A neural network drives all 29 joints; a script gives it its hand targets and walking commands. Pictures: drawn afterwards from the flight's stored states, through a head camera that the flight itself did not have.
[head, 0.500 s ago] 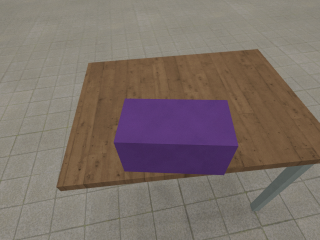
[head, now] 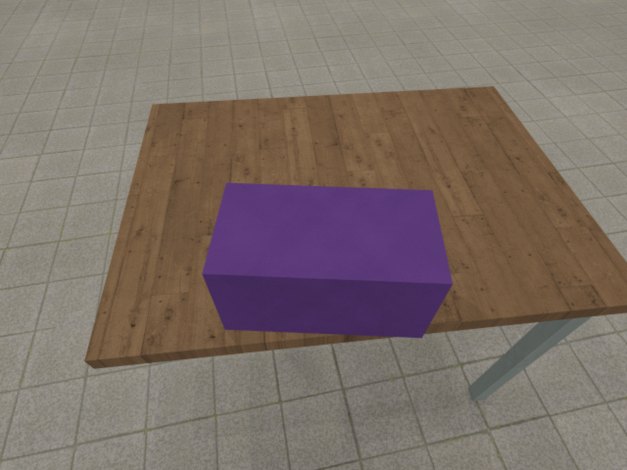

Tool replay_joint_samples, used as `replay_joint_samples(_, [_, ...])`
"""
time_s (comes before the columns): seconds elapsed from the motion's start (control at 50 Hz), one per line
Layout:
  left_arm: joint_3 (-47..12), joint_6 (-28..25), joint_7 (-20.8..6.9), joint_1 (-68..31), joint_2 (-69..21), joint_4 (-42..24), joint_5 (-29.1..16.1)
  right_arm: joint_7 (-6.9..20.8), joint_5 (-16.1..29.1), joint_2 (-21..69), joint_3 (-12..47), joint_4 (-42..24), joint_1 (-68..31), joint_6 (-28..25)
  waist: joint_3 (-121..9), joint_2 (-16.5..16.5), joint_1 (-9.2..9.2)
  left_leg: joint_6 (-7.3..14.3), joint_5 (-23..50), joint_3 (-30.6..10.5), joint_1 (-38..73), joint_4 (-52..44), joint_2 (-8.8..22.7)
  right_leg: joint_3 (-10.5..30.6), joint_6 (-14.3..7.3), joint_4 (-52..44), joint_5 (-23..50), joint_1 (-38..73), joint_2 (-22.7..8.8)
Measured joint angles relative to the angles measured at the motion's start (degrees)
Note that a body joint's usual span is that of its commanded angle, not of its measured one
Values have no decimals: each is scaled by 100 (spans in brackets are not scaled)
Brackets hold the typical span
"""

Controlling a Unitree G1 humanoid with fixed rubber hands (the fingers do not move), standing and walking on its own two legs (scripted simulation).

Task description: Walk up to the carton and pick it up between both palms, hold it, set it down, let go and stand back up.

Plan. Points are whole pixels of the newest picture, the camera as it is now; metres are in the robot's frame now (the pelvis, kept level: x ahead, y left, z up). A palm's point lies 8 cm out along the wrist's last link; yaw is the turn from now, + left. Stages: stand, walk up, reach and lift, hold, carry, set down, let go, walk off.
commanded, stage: walk up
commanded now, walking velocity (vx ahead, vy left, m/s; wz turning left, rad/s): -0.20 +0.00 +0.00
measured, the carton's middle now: (325, 261) +0.41 +0.00 -0.01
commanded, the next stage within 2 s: none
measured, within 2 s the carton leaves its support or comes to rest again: neither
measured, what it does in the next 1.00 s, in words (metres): steps on the spot: left foot, then left foot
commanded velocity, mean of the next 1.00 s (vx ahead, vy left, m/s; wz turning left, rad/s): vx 0.06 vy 0.03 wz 0.00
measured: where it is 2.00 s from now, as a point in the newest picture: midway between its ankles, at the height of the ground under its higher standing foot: outside the picture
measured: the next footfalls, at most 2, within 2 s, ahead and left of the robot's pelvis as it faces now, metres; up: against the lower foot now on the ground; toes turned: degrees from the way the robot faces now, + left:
left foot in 0.40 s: -0.07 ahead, +0.07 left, +0.00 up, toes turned +3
left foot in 0.94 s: -0.01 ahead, +0.15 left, +0.00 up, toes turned +8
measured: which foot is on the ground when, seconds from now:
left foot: down 0.00-0.06, up 0.08-0.38, down 0.40-0.68, up 0.70-0.92, down 0.94-1.00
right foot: down 0.00-0.94, up 0.96-1.00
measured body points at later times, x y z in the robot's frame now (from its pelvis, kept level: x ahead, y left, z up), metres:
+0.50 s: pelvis -0.05 -0.03 +0.01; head -0.05 -0.01 +0.46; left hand -0.02 +0.19 -0.16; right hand -0.04 -0.25 -0.14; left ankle -0.11 +0.07 -0.73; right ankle +0.01 -0.11 -0.73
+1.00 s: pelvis -0.03 +0.03 +0.00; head -0.04 +0.05 +0.45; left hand -0.08 +0.27 -0.17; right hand -0.03 -0.20 -0.15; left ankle -0.05 +0.15 -0.73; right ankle +0.01 -0.10 -0.71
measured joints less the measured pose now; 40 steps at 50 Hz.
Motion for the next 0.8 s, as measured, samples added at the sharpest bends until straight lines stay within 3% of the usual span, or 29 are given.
replay_joint_samples(0.04, [32, -2, 26, -136, 38, -122, 30, -17, -2, -110, -54, -11, -63, 101, 66, 60, -5, -71, -78, -1, -136, 221, 12, -15, 2, -272, 399, 21, -54])
replay_joint_samples(0.06, [45, -28, 36, -177, 58, -185, 50, -9, 21, -164, -81, -17, -99, 148, 90, 84, 1, -113, -147, 2, -229, 387, 17, -46, -10, -646, 979, 110, -87])
replay_joint_samples(0.08, [61, -63, 38, -233, 47, -224, 80, 4, 56, -239, -109, -24, -160, 187, 144, 199, -18, -143, -251, -51, -360, 658, 86, -122, -123, -709, 1300, 108, -34])
replay_joint_samples(0.1, [64, -92, 27, -276, 42, -284, 104, 5, 91, -300, -133, -62, -213, 233, 183, 295, -67, -135, -483, -149, -581, 1129, 100, -206, -245, -617, 1239, 54, -1])
replay_joint_samples(0.16, [30, -100, 7, -322, 63, -444, 139, 7, 93, -396, -198, -170, -342, 370, 196, 317, -41, -74, -1469, -509, -1253, 3049, -248, -278, -459, -509, 1004, -56, -53])
replay_joint_samples(0.22, [-5, 19, 64, -357, 57, -532, 168, 89, 33, -443, -236, -236, -531, 370, 202, 338, 7, -83, -1240, -577, -1573, 4031, -353, -334, -505, -729, 1190, -61, -31])
replay_joint_samples(0.28, [-52, 37, 24, -336, 7, -469, 186, 217, 5, -401, -203, -233, -529, 348, 28, 339, 52, 3, -833, -485, -1282, 3286, -253, -395, -544, -1046, 1402, -7, 59])
replay_joint_samples(0.36, [-120, -40, -36, -321, -55, -353, 194, 206, 74, -232, -101, -174, -419, 388, -145, 225, 88, 165, -967, -344, -425, 1390, -195, -494, -569, -1285, 1580, 67, 174])
replay_joint_samples(0.4, [-128, -37, -65, -291, -61, -285, 152, 194, 100, -138, -53, -93, -326, 319, -207, 142, 85, 320, -429, -262, 71, 292, -196, -539, -556, -1285, 1607, 59, 219])
replay_joint_samples(0.46, [-101, 13, -109, -171, -19, -100, 44, 205, 96, 98, 65, 104, -69, 155, -271, -207, 133, 269, -48, -157, 419, -315, -327, -414, -415, -1532, 1692, 256, 124])
replay_joint_samples(0.58, [-136, -108, -178, 80, -113, 265, 125, 196, 129, 283, 224, 400, 250, -101, -247, -176, 211, 238, 312, -106, 908, -1091, -383, -323, -458, -2235, 2099, 699, 148])
replay_joint_samples(0.64, [-165, -162, -175, 210, -173, 448, 111, 195, 132, 304, 239, 456, 268, -140, -212, -69, 198, 259, 345, -92, 970, -1172, -391, -306, -441, -2303, 2122, 753, 149])
replay_joint_samples(0.68, [-143, -144, -156, 309, -219, 498, 146, 233, 135, 279, 190, 459, 306, -106, -241, 28, 194, 284, -138, -98, 820, -849, -387, -308, -431, -2133, 1833, 668, 143])
replay_joint_samples(0.72, [-60, -121, -114, 425, -197, 463, 188, 318, 28, 203, 111, 413, 359, 3, -302, 93, 213, 258, -769, 1, 324, 151, -353, -345, -458, -1944, 1577, 529, 78])
replay_joint_samples(0.8, [92, -155, -63, 658, -83, 566, 216, 439, -99, 2, -11, 260, 259, 27, -303, 134, 234, 76, -581, 16, -645, 1890, -180, -342, -344, -1992, 1993, 459, -53])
